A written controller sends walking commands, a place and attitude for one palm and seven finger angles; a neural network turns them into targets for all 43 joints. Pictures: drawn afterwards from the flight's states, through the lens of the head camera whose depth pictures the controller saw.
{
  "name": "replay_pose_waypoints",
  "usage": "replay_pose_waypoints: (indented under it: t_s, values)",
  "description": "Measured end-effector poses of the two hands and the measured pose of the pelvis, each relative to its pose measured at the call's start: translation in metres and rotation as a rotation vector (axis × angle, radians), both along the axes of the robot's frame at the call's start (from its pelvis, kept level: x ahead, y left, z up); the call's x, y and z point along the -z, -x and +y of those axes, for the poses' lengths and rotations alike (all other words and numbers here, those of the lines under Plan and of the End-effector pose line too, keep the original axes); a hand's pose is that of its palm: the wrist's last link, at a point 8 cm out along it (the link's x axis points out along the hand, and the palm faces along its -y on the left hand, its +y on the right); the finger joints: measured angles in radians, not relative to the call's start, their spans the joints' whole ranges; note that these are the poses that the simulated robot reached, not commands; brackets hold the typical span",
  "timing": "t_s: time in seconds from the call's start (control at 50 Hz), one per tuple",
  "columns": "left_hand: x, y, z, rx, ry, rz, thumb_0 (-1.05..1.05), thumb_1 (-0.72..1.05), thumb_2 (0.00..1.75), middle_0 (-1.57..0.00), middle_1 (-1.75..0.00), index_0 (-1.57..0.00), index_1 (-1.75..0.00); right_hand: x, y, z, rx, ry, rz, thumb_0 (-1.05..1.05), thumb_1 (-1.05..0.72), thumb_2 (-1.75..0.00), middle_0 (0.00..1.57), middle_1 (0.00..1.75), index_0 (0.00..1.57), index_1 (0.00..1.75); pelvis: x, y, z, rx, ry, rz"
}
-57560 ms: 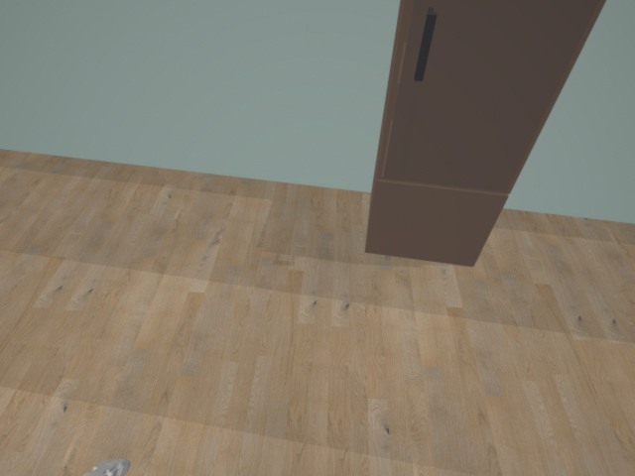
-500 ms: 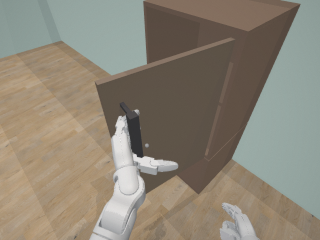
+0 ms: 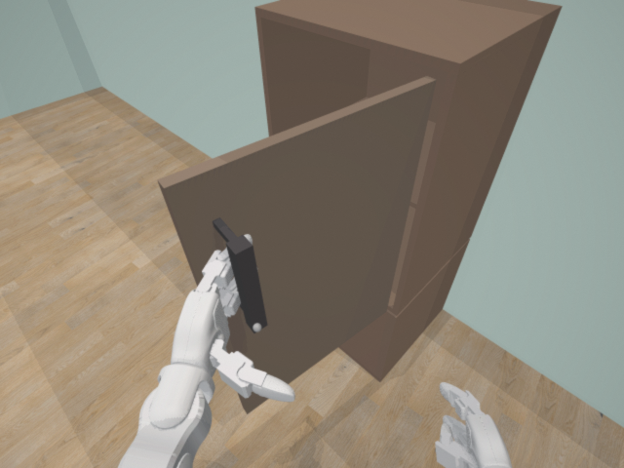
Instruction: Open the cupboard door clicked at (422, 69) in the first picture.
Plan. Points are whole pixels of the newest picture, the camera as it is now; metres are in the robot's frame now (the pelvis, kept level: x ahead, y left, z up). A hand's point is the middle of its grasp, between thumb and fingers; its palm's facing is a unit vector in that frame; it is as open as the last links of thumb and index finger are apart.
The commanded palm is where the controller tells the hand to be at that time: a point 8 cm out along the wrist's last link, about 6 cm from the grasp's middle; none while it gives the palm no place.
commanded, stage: slide the hand sideways off the handle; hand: left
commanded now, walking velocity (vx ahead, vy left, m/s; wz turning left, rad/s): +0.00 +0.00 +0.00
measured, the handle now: (240, 277) +0.31 +0.13 +0.11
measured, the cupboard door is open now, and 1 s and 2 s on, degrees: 82 81 81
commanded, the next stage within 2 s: draw the hand back to the body in 0.68 s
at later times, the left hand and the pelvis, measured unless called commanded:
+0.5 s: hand (200, 373) +0.19 +0.14 +0.10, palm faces +0.05 -1.00 -0.06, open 16.3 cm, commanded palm +0.15 +0.20 +0.11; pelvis +0.03 -0.01 -0.01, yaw +1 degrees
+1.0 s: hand (156, 383) +0.17 +0.18 +0.11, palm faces +0.06 -1.00 -0.08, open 16.3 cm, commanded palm +0.13 +0.23 +0.12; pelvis +0.01 +0.00 -0.01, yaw +2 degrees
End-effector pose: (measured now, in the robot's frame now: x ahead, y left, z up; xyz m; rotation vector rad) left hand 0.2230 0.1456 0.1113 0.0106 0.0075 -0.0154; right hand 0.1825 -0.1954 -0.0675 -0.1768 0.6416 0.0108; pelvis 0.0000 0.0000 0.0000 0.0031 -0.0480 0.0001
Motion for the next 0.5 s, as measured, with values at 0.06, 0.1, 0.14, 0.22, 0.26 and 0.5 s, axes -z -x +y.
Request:
replay_pose_waypoints:
  t_s: [0.06,0.1,0.14,0.22,0.26,0.5]
  values:
    - [0.003,0.005,0.006,-0.001,-0.005,0.018,-0.01,-0.50,0.30,-0.16,-0.32,-0.17,-0.32,-0.002,-0.006,-0.004,0.004,0.006,-0.003,0.01,-0.90,-0.90,0.20,0.30,0.20,0.30,0.000,-0.006,-0.003,0.003,0.002,0.006]
    - [0.005,0.010,0.011,-0.007,-0.007,0.026,-0.01,-0.50,0.30,-0.17,-0.32,-0.18,-0.32,-0.003,-0.011,-0.007,0.007,0.010,-0.008,0.01,-0.90,-0.90,0.20,0.30,0.20,0.30,0.000,-0.010,-0.005,0.004,0.003,0.010]
    - [0.006,0.016,0.017,-0.017,-0.008,0.032,-0.01,-0.50,0.30,-0.18,-0.32,-0.18,-0.32,-0.003,-0.015,-0.011,0.011,0.013,-0.017,0.01,-0.90,-0.90,0.20,0.30,0.20,0.30,0.000,-0.014,-0.006,0.005,0.004,0.015]
    - [0.007,0.027,0.027,-0.042,-0.020,0.039,-0.01,-0.50,0.30,-0.18,-0.32,-0.19,-0.32,-0.003,-0.023,-0.017,0.013,0.019,-0.037,0.01,-0.90,-0.90,0.20,0.30,0.20,0.30,0.002,-0.021,-0.009,-0.001,0.007,0.025]
    - [0.006,0.033,0.031,-0.053,-0.027,0.039,-0.01,-0.50,0.30,-0.18,-0.32,-0.19,-0.32,-0.003,-0.026,-0.020,0.012,0.021,-0.048,0.01,-0.90,-0.90,0.20,0.30,0.20,0.30,0.003,-0.023,-0.010,-0.005,0.008,0.031]
    - [0.009,0.055,0.050,-0.066,-0.051,0.034,-0.01,-0.50,0.30,-0.16,-0.30,-0.16,-0.30,0.005,-0.029,-0.026,0.009,0.028,-0.082,0.01,-0.90,-0.90,0.20,0.30,0.20,0.30,0.009,-0.028,-0.013,-0.023,0.011,0.062]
